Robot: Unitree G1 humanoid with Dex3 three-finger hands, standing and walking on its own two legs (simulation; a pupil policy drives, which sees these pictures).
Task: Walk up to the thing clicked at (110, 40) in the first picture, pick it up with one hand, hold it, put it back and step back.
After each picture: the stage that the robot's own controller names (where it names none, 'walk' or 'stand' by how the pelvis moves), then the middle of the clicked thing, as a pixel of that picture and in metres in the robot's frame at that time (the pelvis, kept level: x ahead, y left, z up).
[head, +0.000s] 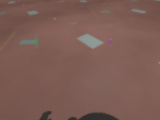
stand; (110, 41) +2.07 -0.52 -0.72
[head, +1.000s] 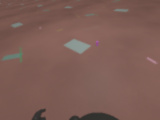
walk; (97, 43) +1.97 -0.04 -0.70
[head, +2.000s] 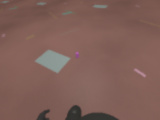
walk; (77, 55) +1.30 +0.36 -0.72
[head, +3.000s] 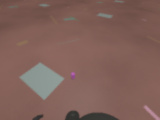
walk; (73, 75) +0.80 +0.30 -0.70
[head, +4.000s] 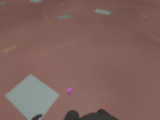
walk; (69, 91) +0.48 +0.25 -0.70
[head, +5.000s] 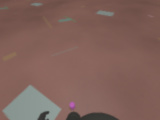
stand; (72, 105) +0.30 +0.21 -0.70
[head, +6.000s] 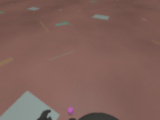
stand; (70, 110) +0.27 +0.21 -0.72
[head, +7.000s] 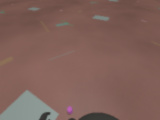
stand; (70, 110) +0.28 +0.22 -0.73
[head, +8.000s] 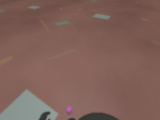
stand; (69, 110) +0.27 +0.23 -0.73
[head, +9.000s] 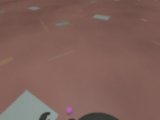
stand; (69, 110) +0.26 +0.23 -0.73
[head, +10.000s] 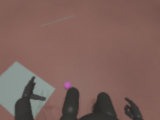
go down; (67, 85) +0.32 +0.22 -0.52
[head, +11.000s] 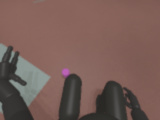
go down; (66, 73) +0.36 +0.24 -0.32
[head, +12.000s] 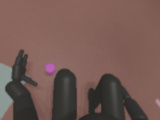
close in; (50, 69) +0.34 +0.26 -0.24
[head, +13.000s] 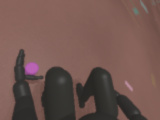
close; (31, 69) +0.34 +0.27 -0.21
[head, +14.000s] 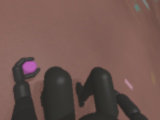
close; (29, 68) +0.34 +0.28 -0.21
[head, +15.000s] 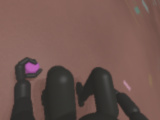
lift; (31, 68) +0.33 +0.27 -0.22
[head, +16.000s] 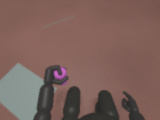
lift; (61, 76) +0.31 +0.20 -0.01
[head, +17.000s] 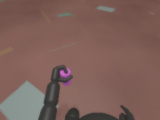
hold; (66, 77) +0.32 +0.18 +0.02
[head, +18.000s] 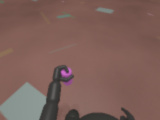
hold; (67, 76) +0.33 +0.17 +0.01
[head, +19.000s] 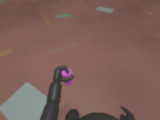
hold; (67, 77) +0.33 +0.17 +0.01
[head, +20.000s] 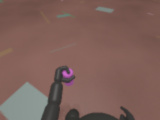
hold; (68, 77) +0.33 +0.16 +0.01
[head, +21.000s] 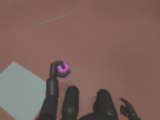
crouch; (64, 71) +0.36 +0.19 -0.07
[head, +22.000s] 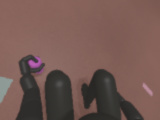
lower; (36, 65) +0.36 +0.27 -0.20
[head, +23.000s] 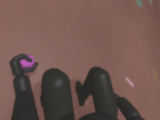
lower; (28, 64) +0.37 +0.28 -0.21
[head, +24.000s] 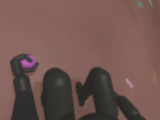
lower; (29, 64) +0.36 +0.28 -0.22
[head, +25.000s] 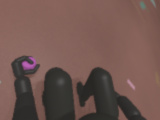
lower; (30, 66) +0.35 +0.29 -0.22
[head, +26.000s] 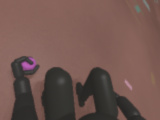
rest; (29, 66) +0.35 +0.28 -0.22
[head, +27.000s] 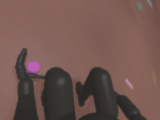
withdraw; (32, 68) +0.34 +0.26 -0.22
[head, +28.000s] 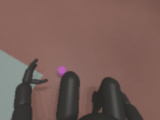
walk; (61, 71) +0.36 +0.23 -0.29
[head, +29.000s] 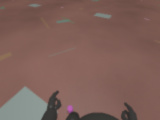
stand; (70, 109) +0.28 +0.19 -0.65
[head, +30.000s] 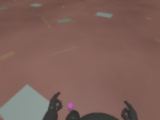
stand; (70, 106) +0.31 +0.20 -0.66
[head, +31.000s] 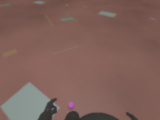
stand; (71, 105) +0.30 +0.20 -0.68
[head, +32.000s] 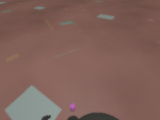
walk; (73, 107) +0.31 +0.20 -0.72
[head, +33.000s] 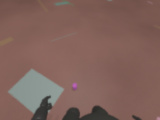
walk; (74, 86) +0.45 +0.16 -0.70
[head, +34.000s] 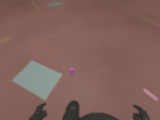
walk; (71, 70) +0.72 +0.29 -0.69
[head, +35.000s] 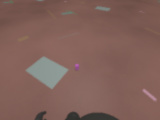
stand; (77, 67) +0.94 +0.24 -0.71
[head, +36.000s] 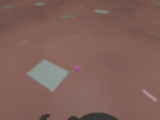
stand; (77, 69) +0.95 +0.23 -0.72
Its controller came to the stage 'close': yes
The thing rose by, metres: 0.71
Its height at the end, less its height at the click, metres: +0.00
